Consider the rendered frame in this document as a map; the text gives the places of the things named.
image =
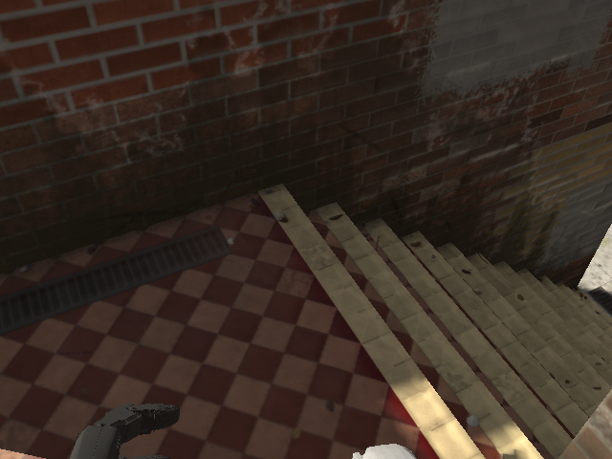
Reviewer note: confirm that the left robot hand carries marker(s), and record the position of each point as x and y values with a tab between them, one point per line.
120	425

